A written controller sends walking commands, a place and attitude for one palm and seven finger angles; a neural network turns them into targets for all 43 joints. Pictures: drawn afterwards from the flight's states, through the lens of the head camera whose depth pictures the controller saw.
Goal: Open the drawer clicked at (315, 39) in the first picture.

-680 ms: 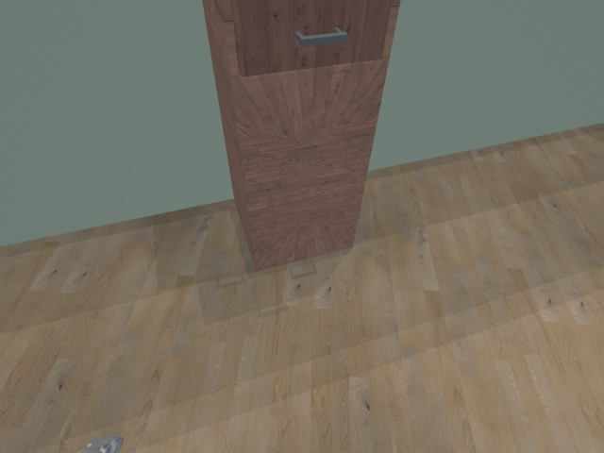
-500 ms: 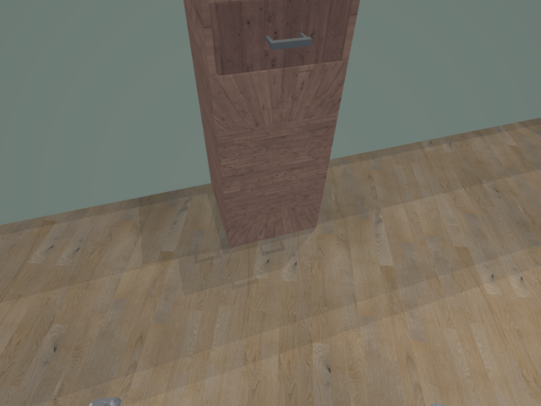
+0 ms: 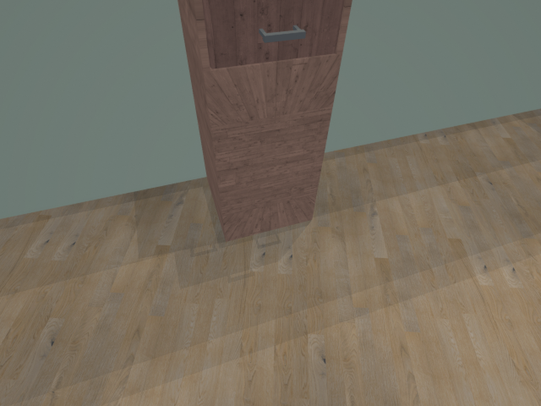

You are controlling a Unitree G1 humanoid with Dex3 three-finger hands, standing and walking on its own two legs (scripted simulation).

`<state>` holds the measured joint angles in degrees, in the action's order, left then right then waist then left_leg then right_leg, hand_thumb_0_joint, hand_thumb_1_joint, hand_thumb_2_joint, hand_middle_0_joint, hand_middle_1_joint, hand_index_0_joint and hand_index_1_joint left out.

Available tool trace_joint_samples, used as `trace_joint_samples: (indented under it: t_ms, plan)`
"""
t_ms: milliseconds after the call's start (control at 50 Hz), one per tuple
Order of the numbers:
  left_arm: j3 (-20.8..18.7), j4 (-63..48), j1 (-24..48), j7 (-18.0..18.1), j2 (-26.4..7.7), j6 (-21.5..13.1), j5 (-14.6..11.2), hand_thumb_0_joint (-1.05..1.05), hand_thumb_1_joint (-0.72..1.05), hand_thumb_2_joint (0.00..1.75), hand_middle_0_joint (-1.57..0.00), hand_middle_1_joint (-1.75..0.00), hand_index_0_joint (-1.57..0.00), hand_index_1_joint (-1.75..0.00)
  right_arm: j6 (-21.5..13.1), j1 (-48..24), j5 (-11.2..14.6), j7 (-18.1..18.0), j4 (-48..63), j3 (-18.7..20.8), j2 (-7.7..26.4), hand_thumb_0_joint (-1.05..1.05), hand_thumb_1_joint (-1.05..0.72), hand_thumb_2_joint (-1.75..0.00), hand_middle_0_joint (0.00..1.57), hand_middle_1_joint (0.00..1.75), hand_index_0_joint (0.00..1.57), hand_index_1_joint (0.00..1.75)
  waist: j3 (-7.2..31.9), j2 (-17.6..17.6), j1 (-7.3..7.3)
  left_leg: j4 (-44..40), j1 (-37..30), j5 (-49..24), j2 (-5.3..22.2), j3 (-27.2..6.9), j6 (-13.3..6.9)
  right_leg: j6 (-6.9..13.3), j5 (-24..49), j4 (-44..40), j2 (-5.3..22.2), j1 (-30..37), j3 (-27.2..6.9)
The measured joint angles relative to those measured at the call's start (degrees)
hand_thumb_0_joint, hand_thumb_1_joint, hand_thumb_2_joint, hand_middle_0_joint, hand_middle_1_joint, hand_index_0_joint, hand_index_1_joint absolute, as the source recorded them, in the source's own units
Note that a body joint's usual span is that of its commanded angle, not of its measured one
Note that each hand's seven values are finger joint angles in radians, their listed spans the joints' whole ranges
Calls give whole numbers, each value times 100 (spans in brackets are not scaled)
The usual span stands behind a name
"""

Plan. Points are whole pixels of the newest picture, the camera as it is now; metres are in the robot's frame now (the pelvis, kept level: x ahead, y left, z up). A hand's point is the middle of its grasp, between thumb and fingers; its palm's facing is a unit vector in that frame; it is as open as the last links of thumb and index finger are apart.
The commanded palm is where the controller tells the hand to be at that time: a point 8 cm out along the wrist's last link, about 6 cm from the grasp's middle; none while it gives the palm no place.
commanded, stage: stand and wait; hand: left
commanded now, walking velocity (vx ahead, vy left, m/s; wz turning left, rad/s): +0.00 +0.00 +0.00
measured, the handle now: (281, 33) +0.98 +0.03 +0.14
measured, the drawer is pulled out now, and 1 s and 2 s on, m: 0.00 0.00 0.00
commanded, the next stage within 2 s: look at it before walking up in 0.14 s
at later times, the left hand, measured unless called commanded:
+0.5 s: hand out of the picture +0.09 +0.25 -0.15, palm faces -0.04 -0.94 -0.34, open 7.4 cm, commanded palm none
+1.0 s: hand out of the picture +0.08 +0.24 -0.16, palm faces -0.05 -0.94 -0.34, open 7.4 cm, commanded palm none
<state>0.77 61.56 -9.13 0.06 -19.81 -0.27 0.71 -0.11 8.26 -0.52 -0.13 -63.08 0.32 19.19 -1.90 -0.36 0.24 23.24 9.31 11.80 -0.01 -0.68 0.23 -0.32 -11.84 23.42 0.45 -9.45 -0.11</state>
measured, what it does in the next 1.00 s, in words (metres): stands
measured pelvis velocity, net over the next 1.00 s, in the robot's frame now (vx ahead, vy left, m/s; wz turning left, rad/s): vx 0.01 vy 0.00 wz -0.04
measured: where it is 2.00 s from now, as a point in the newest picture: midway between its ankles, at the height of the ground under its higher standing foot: outside the picture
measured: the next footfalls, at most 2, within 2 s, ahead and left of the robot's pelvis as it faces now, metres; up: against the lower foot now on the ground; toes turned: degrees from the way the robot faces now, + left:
left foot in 1.78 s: +0.06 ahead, +0.12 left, +0.00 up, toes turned -29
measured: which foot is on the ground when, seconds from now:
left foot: down 0.00-1.00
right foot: down 0.00-1.00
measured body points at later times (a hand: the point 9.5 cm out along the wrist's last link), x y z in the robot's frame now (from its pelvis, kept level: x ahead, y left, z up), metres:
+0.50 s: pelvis +0.01 +0.00 +0.00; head +0.01 +0.00 +0.45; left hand +0.09 +0.29 -0.13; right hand +0.08 -0.29 -0.13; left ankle +0.01 +0.12 -0.74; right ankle +0.01 -0.12 -0.74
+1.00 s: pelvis +0.01 +0.00 +0.00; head +0.02 +0.00 +0.45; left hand +0.09 +0.29 -0.13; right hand +0.09 -0.30 -0.13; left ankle +0.01 +0.12 -0.74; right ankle +0.01 -0.12 -0.74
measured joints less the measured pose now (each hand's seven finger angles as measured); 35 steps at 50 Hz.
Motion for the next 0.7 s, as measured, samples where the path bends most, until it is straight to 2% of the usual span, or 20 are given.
trace_joint_samples:
  t_ms: [700]
  plan:
    - [2, 44, 112, 0, 3, -33, 10, 1, 91, 90, -21, -30, -20, -29, -47, -182, 13, -2, -31, -21, -4, 0, -90, -90, 20, 30, 20, 30, 17, 7, -18, -231, -148, -49, 13, 20, 11, 5, 46, -206, -11, 128, -20]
